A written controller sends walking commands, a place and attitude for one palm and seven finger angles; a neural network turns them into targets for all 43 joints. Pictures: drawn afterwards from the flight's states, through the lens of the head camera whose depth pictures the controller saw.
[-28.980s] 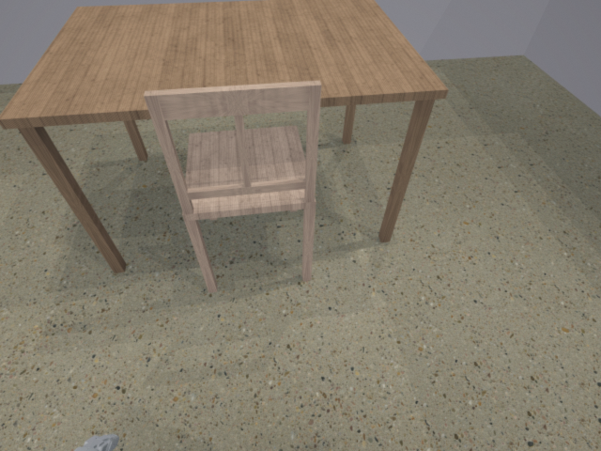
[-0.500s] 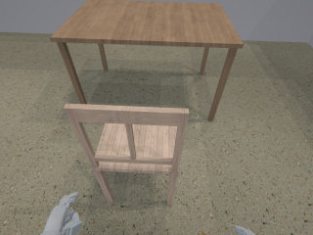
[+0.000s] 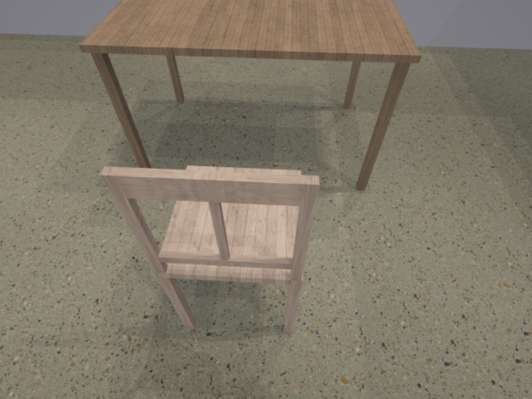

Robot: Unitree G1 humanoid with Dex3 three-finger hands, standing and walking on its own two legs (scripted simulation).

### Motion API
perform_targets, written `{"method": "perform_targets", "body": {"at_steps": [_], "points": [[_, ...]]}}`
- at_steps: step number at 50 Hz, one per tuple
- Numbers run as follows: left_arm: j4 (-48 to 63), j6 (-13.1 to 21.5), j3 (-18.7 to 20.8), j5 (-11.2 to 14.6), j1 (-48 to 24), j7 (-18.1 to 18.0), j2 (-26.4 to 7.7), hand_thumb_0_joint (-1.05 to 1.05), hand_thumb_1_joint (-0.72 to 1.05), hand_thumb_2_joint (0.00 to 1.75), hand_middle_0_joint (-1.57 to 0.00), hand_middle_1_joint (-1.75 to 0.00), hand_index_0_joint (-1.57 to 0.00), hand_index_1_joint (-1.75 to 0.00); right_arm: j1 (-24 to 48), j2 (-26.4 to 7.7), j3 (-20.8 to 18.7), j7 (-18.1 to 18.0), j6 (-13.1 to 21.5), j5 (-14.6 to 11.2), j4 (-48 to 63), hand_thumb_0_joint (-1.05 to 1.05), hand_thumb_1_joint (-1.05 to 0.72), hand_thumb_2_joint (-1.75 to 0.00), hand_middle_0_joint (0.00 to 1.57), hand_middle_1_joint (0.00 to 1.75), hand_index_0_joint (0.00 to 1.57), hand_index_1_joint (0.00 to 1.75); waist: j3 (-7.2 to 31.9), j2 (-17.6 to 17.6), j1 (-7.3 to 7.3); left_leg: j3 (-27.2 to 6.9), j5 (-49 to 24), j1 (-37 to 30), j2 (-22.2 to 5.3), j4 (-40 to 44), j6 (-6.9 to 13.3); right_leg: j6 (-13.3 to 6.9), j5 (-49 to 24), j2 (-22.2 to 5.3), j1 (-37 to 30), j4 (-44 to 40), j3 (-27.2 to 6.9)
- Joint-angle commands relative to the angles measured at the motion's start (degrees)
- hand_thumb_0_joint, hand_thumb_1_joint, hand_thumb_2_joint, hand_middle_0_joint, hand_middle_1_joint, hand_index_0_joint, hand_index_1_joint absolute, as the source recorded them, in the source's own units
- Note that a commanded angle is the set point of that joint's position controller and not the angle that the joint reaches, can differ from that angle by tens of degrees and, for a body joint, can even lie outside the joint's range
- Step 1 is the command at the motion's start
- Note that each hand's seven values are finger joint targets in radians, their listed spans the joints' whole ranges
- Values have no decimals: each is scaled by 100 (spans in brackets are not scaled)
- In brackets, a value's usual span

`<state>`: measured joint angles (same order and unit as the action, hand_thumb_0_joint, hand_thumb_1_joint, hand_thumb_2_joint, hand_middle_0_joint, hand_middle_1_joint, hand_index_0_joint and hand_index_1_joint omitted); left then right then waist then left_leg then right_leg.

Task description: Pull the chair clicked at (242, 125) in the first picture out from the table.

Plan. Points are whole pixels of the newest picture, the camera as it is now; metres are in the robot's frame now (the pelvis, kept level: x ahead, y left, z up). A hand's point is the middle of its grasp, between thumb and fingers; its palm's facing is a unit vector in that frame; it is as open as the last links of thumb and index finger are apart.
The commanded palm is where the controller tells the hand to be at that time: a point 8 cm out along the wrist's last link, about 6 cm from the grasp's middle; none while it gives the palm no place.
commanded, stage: let the arm hang, fingers relaxed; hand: left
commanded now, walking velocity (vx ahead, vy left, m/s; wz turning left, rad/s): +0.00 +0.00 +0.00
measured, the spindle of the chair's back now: (220, 231) +0.47 +0.14 -0.12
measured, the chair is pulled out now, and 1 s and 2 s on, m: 0.59 0.59 0.59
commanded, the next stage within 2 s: look to check the result in 0.42 s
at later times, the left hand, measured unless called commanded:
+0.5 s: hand out of the picture +0.01 +0.16 -0.17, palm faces -0.01 -0.98 -0.19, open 7.3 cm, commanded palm none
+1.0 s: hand out of the picture +0.01 +0.15 -0.17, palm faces +0.00 -0.98 -0.18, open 7.3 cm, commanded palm none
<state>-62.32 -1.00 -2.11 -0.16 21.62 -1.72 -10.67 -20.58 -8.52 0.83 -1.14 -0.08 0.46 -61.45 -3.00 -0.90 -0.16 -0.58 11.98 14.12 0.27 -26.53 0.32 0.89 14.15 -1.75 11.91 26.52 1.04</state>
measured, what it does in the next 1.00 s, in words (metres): stands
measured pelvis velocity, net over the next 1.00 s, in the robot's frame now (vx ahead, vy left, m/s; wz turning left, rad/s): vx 0.01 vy -0.01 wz -0.01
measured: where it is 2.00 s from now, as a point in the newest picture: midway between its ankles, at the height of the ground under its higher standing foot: outside the picture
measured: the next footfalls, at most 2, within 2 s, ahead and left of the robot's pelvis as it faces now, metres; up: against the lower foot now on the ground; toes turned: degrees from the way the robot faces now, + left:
none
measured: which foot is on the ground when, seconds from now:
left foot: down 0.00-1.00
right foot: down 0.00-1.00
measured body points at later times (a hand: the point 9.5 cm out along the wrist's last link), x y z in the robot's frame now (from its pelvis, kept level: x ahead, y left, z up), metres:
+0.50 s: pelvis +0.00 -0.01 +0.00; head +0.03 -0.02 +0.45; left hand +0.01 +0.21 -0.16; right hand -0.01 -0.22 -0.16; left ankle +0.02 +0.12 -0.74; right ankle +0.00 -0.13 -0.74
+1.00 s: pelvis +0.01 -0.01 +0.00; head +0.03 -0.01 +0.45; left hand +0.01 +0.21 -0.16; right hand -0.01 -0.22 -0.16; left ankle +0.02 +0.12 -0.74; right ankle +0.00 -0.13 -0.74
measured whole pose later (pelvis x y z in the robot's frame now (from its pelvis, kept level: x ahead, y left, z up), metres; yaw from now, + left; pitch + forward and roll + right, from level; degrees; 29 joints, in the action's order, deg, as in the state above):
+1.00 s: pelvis +0.01 -0.01 +0.00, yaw +0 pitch -1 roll +0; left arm -61.5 -0.3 -1.5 -0.1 16.7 -1.9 -8.3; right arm -17.9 -7.4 0.9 -2.0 0.5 0.5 -61.7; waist -3.4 -0.1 0.3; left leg -0.5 11.8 12.2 -0.7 -24.6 -0.6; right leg 0.1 14.1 -0.8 10.4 25.1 0.9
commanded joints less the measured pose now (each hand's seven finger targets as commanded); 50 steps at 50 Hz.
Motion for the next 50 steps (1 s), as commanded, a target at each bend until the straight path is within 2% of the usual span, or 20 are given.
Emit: {"method": "perform_targets", "body": {"at_steps": [1,5,8,10,11,15,17,20,22,30,31,32,35,37,39,41,44,45,46,50], "points": [[208,111,86,3,195,-29,-470,0,90,90,-20,-30,-20,-30,-341,-467,-127,-60,86,10,141,0,-90,-90,20,30,20,30,-355,79,30,-544,32,-23,-466,592,312,-422,14,-323,421,-644,-439],[248,127,125,-3,121,-40,-402,0,90,90,-20,-30,-20,-30,-341,-404,-123,-63,107,22,126,0,-90,-90,20,30,20,30,-173,117,38,-527,-82,-69,-462,587,289,-398,-129,-337,283,-574,-445],[283,134,139,-8,48,-47,-364,0,90,90,-20,-30,-20,-30,-291,-353,-126,-65,95,26,113,0,-90,-90,20,30,20,30,-330,170,37,-497,-100,-24,-444,568,275,-405,-129,-344,338,-629,-462],[247,135,140,-1,28,-47,-341,0,90,90,-20,-30,-20,-30,-297,-326,-122,-74,92,32,88,0,-90,-90,20,30,20,30,-313,-37,41,-494,-82,-54,-460,601,269,-400,-115,-323,336,-633,-486],[257,131,136,-6,37,-44,-357,0,90,90,-20,-30,-20,-30,-255,-303,-125,-73,78,25,96,0,-90,-90,20,30,20,30,-445,-71,17,-475,-5,10,-453,613,274,-404,-91,-314,373,-695,-456],[301,144,156,1,-23,-36,-362,0,90,90,-20,-30,-20,-30,-303,-341,-127,-79,105,29,126,0,-90,-90,20,30,20,30,-121,49,44,-468,-238,-169,-474,571,264,-392,-308,-337,213,-624,-470],[326,137,159,-6,-59,-35,-373,0,90,90,-20,-30,-20,-30,-266,-338,-133,-79,90,26,137,0,-90,-90,20,30,20,30,-292,51,45,-461,-140,-82,-474,590,263,-400,-231,-331,274,-676,-471],[332,159,161,5,-59,-34,-378,0,90,90,-20,-30,-20,-30,-294,-360,-130,-79,98,25,135,0,-90,-90,20,30,20,30,-34,198,55,-420,-383,-265,-469,499,249,-400,-431,-355,168,-651,-488],[343,146,154,4,-100,-35,-371,0,90,90,-20,-30,-20,-30,-271,-362,-125,-86,91,27,132,0,-90,-90,20,30,20,30,-178,61,65,-440,-338,-224,-482,543,250,-408,-369,-336,237,-669,-497],[304,161,160,14,-103,-35,-360,0,90,90,-20,-30,-20,-30,-284,-361,-111,-102,109,15,99,0,-90,-90,20,30,20,30,3,138,60,-430,-599,-340,-498,489,246,-401,-563,-360,93,-650,-477],[290,150,148,11,-84,-34,-345,0,90,90,-20,-30,-20,-30,-215,-341,-110,-106,88,11,101,0,-90,-90,20,30,20,30,-230,47,42,-418,-488,-273,-492,512,250,-412,-484,-339,217,-725,-468],[279,147,151,7,-82,-38,-358,0,90,90,-20,-30,-20,-30,-228,-336,-106,-102,87,14,102,0,-90,-90,20,30,20,30,-232,12,57,-427,-464,-257,-496,517,250,-412,-461,-354,219,-702,-488],[273,152,160,12,-82,-34,-342,0,90,90,-20,-30,-20,-30,-267,-351,-108,-108,96,16,98,0,-90,-90,20,30,20,30,-82,25,67,-448,-406,-307,-501,537,246,-406,-420,-345,159,-689,-498],[276,144,161,4,-94,-34,-348,0,90,90,-20,-30,-20,-30,-236,-343,-112,-110,90,15,102,0,-90,-90,20,30,20,30,-226,-14,61,-451,-399,-239,-506,554,258,-407,-433,-343,200,-702,-478],[275,152,164,12,-81,-32,-348,0,90,90,-20,-30,-20,-30,-264,-362,-106,-111,104,12,107,0,-90,-90,20,30,20,30,-18,95,63,-456,-443,-340,-518,545,259,-399,-460,-348,120,-670,-472],[274,145,156,7,-116,-28,-329,0,90,90,-20,-30,-20,-30,-241,-353,-108,-120,96,9,101,0,-90,-90,20,30,20,30,-232,50,59,-463,-400,-239,-517,596,268,-407,-420,-322,189,-715,-463],[259,150,174,11,-80,-30,-341,0,90,90,-20,-30,-20,-30,-246,-361,-95,-120,119,9,91,0,-90,-90,20,30,20,30,-23,-5,55,-478,-503,-338,-529,581,274,-390,-492,-355,97,-662,-463],[253,154,168,15,-98,-30,-333,0,90,90,-20,-30,-20,-30,-261,-366,-96,-125,123,8,103,0,-90,-90,20,30,20,30,-22,83,59,-485,-567,-363,-533,581,277,-386,-537,-345,99,-642,-464],[255,146,163,11,-109,-27,-316,0,90,90,-20,-30,-20,-30,-231,-362,-102,-131,112,7,98,0,-90,-90,20,30,20,30,-201,41,47,-455,-526,-303,-539,605,284,-393,-508,-327,172,-696,-443],[238,147,178,12,-104,-28,-323,0,90,90,-20,-30,-20,-30,-269,-368,-90,-129,118,11,96,0,-90,-90,20,30,20,30,-71,86,55,-487,-495,-325,-524,599,275,-382,-480,-346,106,-663,-461]]}}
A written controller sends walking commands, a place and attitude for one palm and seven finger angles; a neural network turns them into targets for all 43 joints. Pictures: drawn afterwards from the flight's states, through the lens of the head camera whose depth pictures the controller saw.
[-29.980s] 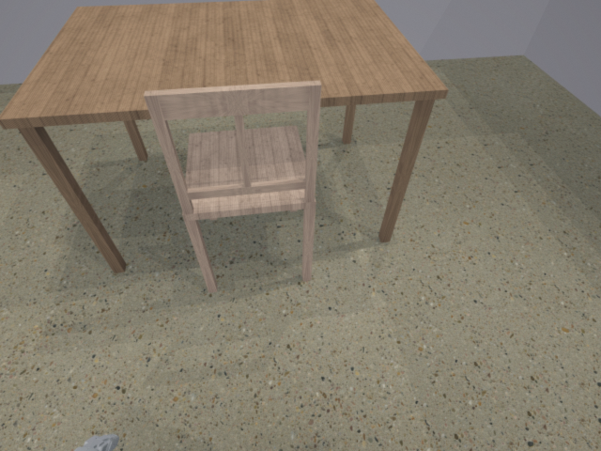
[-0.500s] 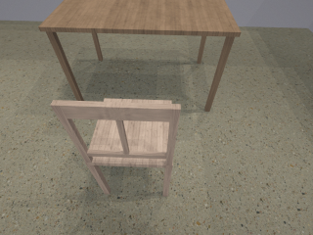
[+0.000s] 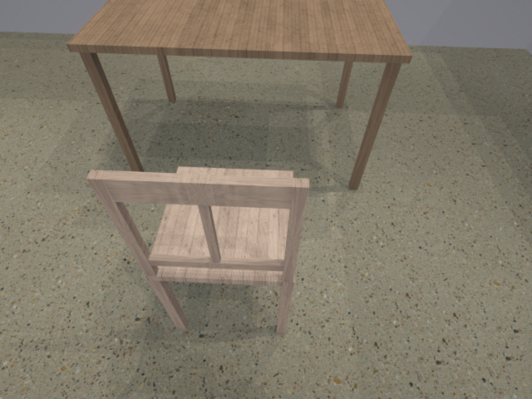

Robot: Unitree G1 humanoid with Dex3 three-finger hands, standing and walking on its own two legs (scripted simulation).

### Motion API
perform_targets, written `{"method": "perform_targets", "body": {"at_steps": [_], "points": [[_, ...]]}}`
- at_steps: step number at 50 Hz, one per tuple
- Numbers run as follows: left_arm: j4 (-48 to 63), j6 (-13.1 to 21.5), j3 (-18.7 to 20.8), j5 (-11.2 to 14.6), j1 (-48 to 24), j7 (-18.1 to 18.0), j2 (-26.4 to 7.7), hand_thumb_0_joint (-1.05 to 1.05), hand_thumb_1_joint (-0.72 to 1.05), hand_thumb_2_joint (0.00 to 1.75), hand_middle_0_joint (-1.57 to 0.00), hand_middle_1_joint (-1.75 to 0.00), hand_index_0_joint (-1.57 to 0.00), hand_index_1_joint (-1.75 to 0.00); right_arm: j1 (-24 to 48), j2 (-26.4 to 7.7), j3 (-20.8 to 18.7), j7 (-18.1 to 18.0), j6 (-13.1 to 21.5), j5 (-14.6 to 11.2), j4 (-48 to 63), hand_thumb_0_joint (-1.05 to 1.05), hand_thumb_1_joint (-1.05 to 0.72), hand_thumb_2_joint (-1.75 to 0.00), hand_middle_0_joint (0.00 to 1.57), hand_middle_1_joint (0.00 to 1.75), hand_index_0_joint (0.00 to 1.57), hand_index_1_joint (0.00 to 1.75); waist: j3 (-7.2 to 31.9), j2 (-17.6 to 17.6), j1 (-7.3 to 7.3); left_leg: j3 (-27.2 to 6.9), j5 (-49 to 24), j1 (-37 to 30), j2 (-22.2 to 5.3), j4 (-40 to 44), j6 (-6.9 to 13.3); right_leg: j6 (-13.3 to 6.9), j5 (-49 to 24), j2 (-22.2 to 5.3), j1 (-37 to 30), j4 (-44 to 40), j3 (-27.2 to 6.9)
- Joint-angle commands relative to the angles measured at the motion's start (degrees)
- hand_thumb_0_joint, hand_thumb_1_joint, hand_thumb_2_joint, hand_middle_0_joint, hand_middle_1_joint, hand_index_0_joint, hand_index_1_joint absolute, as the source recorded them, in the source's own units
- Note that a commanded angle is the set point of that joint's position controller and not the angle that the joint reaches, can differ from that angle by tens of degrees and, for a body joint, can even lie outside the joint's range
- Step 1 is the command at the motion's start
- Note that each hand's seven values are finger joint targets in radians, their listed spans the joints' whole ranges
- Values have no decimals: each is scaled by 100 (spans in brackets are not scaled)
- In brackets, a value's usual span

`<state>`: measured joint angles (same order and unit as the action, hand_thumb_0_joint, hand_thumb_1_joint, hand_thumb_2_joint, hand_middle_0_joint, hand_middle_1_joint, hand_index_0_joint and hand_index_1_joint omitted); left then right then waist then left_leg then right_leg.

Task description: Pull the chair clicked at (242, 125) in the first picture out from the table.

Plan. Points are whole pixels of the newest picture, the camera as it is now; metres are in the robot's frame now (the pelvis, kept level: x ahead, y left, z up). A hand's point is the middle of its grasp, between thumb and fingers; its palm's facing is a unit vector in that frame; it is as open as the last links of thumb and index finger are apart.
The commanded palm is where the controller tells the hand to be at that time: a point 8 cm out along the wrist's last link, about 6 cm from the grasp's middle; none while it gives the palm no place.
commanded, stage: look to check the result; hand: left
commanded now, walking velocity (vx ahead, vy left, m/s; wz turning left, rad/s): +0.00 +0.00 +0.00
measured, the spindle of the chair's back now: (210, 234) +0.46 +0.15 -0.13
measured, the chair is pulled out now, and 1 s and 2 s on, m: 0.59 0.59 0.59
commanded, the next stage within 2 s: stand and wait in 0.20 s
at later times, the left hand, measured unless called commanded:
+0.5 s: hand out of the picture +0.00 +0.17 -0.18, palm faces +0.01 -0.98 -0.17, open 7.3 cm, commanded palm none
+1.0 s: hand out of the picture +0.00 +0.17 -0.17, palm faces +0.01 -0.98 -0.17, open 7.3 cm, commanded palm none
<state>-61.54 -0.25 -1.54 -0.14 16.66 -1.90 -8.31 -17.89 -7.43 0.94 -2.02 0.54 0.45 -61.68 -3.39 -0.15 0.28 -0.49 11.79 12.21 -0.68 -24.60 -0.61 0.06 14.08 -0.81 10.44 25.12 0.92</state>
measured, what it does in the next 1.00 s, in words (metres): stands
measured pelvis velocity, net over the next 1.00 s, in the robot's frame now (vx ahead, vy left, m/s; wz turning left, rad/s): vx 0.01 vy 0.00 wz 0.00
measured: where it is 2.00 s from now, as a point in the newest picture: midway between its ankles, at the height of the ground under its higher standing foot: outside the picture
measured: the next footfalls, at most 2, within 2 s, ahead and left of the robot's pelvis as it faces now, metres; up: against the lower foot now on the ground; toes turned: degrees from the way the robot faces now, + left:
none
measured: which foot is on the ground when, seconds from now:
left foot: down 0.00-1.00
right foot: down 0.00-1.00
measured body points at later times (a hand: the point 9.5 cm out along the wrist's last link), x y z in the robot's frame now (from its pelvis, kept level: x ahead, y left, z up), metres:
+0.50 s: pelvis +0.00 +0.00 +0.00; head +0.03 +0.00 +0.45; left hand +0.00 +0.22 -0.16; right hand -0.01 -0.20 -0.16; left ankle +0.02 +0.13 -0.74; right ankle -0.01 -0.12 -0.74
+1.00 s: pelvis +0.01 +0.00 +0.00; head +0.03 +0.00 +0.45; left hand +0.00 +0.22 -0.16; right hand -0.01 -0.20 -0.16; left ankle +0.02 +0.13 -0.74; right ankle -0.01 -0.12 -0.74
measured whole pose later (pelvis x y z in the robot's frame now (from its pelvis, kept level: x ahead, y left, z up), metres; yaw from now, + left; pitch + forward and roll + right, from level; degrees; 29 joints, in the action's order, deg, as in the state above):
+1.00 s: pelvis +0.01 +0.00 +0.00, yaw +0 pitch +0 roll +0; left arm -62.0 -0.2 -1.4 0.0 17.0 -2.1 -8.0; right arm -18.2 -6.8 1.4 -2.4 0.8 0.3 -62.4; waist -3.1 0.2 0.4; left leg -0.2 11.9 11.8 -0.2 -23.8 -0.2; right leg 0.5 14.1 -1.3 10.1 24.4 0.7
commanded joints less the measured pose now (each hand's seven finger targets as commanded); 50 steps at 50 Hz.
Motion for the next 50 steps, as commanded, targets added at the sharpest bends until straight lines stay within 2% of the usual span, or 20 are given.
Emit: {"method": "perform_targets", "body": {"at_steps": [1,4,7,10,12,15,17,20,21,25,27,29,32,35,36,40,45,46,47,50], "points": [[163,66,107,7,385,-10,-557,0,90,90,-20,-30,-20,-30,-504,-463,-105,-42,42,4,106,0,-90,-90,20,30,20,30,-233,9,3,-487,-399,-42,-427,439,379,-312,-420,-427,326,-582,-433],[163,74,116,9,415,-14,-561,0,90,90,-20,-30,-20,-30,-537,-463,-102,-35,44,10,113,0,-90,-90,20,30,20,30,-54,4,16,-483,-382,-118,-418,411,366,-307,-411,-451,274,-547,-466],[165,70,116,5,423,-14,-570,0,90,90,-20,-30,-20,-30,-506,-454,-104,-35,34,10,111,0,-90,-90,20,30,20,30,-198,-85,4,-480,-310,-27,-407,421,366,-309,-374,-451,310,-576,-453],[164,88,116,14,426,-15,-551,0,90,90,-20,-30,-20,-30,-569,-447,-99,-36,51,7,100,0,-90,-90,20,30,20,30,0,72,15,-484,-496,-140,-410,385,373,-307,-526,-468,222,-535,-456],[166,85,114,13,433,-20,-551,0,90,90,-20,-30,-20,-30,-519,-443,-104,-38,42,5,91,0,-90,-90,20,30,20,30,-121,59,8,-477,-492,-108,-402,371,370,-312,-530,-461,265,-562,-465],[161,93,115,21,443,-17,-548,0,90,90,-20,-30,-20,-30,-561,-448,-95,-46,58,1,78,0,-90,-90,20,30,20,30,21,-4,16,-467,-613,-187,-410,350,367,-301,-616,-476,208,-533,-478],[154,79,112,18,428,-18,-546,0,90,90,-20,-30,-20,-30,-533,-442,-92,-50,46,0,74,0,-90,-90,20,30,20,30,-205,-43,10,-472,-516,-80,-419,395,376,-305,-532,-459,295,-562,-465],[151,76,111,23,446,-18,-519,0,90,90,-20,-30,-20,-30,-558,-431,-95,-56,52,5,62,0,-90,-90,20,30,20,30,-93,-63,15,-496,-456,-124,-414,416,374,-305,-465,-452,261,-550,-473],[141,74,106,18,446,-18,-527,0,90,90,-20,-30,-20,-30,-531,-423,-95,-55,40,-2,74,0,-90,-90,20,30,20,30,-233,-67,-1,-495,-362,-58,-413,439,384,-308,-410,-430,314,-605,-461],[128,74,110,21,473,-13,-523,0,90,90,-20,-30,-20,-30,-557,-438,-94,-56,54,0,77,0,-90,-90,20,30,20,30,-76,-41,10,-515,-336,-115,-423,445,386,-292,-396,-455,276,-555,-470],[127,73,113,14,452,-18,-531,0,90,90,-20,-30,-20,-30,-559,-427,-94,-57,49,0,85,0,-90,-90,20,30,20,30,-162,-60,18,-512,-358,-52,-420,462,387,-297,-430,-450,274,-566,-466],[135,77,109,19,458,-19,-503,0,90,90,-20,-30,-20,-30,-562,-434,-95,-60,55,2,79,0,-90,-90,20,30,20,30,-93,98,12,-522,-384,-100,-418,439,384,-293,-437,-450,266,-552,-471],[137,68,114,19,448,-18,-510,0,90,90,-20,-30,-20,-30,-574,-432,-89,-67,60,2,76,0,-90,-90,20,30,20,30,-153,-157,17,-540,-349,-56,-432,498,397,-289,-397,-438,278,-556,-469],[115,68,117,22,473,-15,-495,0,90,90,-20,-30,-20,-30,-587,-436,-84,-71,72,3,79,0,-90,-90,20,30,20,30,-51,-30,9,-560,-348,-96,-443,514,401,-280,-402,-443,246,-520,-441],[117,62,111,13,441,-15,-478,0,90,90,-20,-30,-20,-30,-553,-422,-92,-73,62,-4,69,0,-90,-90,20,30,20,30,-249,-101,8,-559,-270,-3,-439,564,410,-285,-356,-407,319,-574,-445],[109,79,115,25,487,-21,-488,0,90,90,-20,-30,-20,-30,-588,-414,-76,-75,83,-6,77,0,-90,-90,20,30,20,30,35,62,12,-544,-549,-171,-435,470,404,-275,-556,-461,200,-516,-469],[109,84,117,29,481,-27,-485,0,90,90,-20,-30,-20,-30,-584,-415,-62,-83,89,-9,46,0,-90,-90,20,30,20,30,20,56,12,-521,-727,-216,-441,437,403,-266,-658,-481,185,-533,-472],[105,79,109,25,460,-27,-465,0,90,90,-20,-30,-20,-30,-550,-386,-65,-84,76,-18,34,0,-90,-90,20,30,20,30,-177,-2,7,-518,-637,-121,-432,478,410,-277,-590,-451,259,-595,-468],[110,72,112,25,489,-28,-485,0,90,90,-20,-30,-20,-30,-559,-401,-61,-79,73,-6,33,0,-90,-90,20,30,20,30,-188,-53,4,-514,-587,-94,-430,469,400,-279,-557,-475,262,-571,-473],[104,78,114,32,486,-26,-498,0,90,90,-20,-30,-20,-30,-576,-412,-55,-86,84,-9,22,0,-90,-90,20,30,20,30,25,-69,13,-520,-686,-212,-435,452,398,-273,-637,-473,180,-541,-500]]}}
